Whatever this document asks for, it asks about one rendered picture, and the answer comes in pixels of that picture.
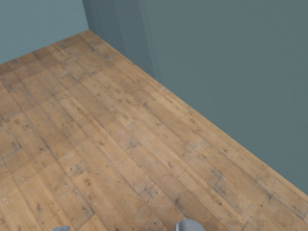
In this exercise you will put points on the robot right thigh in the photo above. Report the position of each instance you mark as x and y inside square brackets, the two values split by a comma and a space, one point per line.
[188, 225]

